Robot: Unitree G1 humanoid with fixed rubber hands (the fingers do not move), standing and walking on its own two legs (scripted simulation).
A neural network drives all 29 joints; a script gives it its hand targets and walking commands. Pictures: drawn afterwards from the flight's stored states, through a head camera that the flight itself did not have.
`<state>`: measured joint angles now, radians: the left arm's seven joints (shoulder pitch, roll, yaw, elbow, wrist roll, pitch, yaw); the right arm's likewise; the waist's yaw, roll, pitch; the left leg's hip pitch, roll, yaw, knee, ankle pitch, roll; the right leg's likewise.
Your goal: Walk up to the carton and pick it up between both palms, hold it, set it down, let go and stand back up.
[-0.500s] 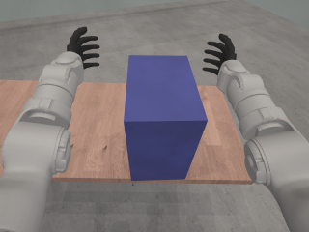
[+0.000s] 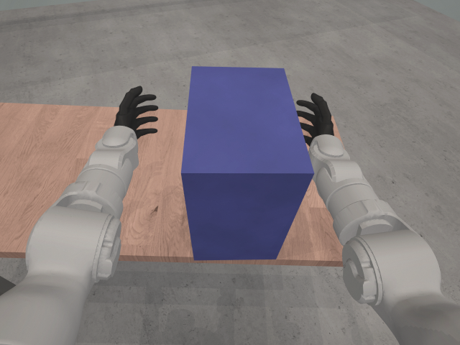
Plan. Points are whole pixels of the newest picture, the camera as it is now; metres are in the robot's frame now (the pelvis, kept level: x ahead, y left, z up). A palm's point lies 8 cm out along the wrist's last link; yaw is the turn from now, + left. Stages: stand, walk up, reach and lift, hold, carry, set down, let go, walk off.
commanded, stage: reach and lift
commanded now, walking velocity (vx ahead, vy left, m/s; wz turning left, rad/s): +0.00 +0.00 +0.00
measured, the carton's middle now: (236, 169) +0.46 -0.01 +0.03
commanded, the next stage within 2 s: none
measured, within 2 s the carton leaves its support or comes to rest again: neither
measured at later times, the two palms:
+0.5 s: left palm (140, 149) +0.47 +0.17 +0.08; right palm (311, 156) +0.45 -0.15 +0.09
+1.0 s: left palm (156, 152) +0.46 +0.14 +0.08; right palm (302, 167) +0.43 -0.13 +0.08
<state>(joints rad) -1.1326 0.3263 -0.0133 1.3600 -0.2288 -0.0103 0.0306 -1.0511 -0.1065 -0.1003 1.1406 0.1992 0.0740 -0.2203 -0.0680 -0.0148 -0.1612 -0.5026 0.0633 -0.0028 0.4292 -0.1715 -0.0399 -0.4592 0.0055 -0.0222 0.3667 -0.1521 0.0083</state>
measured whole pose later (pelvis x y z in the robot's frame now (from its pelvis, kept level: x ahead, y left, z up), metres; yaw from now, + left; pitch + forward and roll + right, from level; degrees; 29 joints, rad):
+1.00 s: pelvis +0.01 +0.02 +0.01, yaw -1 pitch +11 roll -1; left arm -1.00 0.04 0.60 1.23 0.40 -0.22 0.03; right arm -0.86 0.17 -0.70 0.92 -0.49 -0.18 -0.08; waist -0.05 -0.01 -0.04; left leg -0.38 0.04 0.03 0.36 -0.16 -0.01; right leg -0.34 -0.03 -0.01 0.28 -0.13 0.03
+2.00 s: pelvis +0.03 +0.02 +0.01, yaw -1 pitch +6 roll -1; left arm -0.88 -0.05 0.60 0.97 0.46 -0.08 -0.03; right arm -0.76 0.20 -0.68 0.84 -0.50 -0.19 -0.05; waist -0.03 -0.04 0.02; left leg -0.23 0.04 0.06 0.31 -0.18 -0.01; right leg -0.20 -0.03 -0.04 0.25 -0.15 0.03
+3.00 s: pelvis +0.01 +0.01 +0.01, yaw +0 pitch +2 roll -1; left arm -0.83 -0.02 0.44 0.93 0.32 0.05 0.05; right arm -0.76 0.12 -0.46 0.94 -0.26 -0.14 -0.13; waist -0.04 -0.04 -0.02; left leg -0.20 0.05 0.05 0.32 -0.15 -0.02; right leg -0.14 -0.03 -0.07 0.22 -0.12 0.02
